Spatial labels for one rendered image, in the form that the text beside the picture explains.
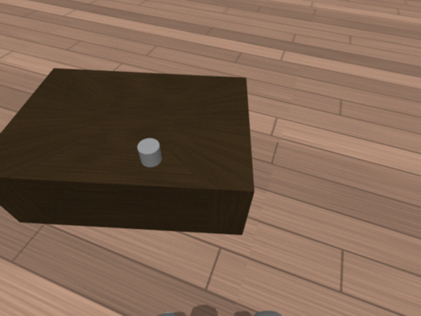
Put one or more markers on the can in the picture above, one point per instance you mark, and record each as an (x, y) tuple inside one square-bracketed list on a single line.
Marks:
[(149, 152)]

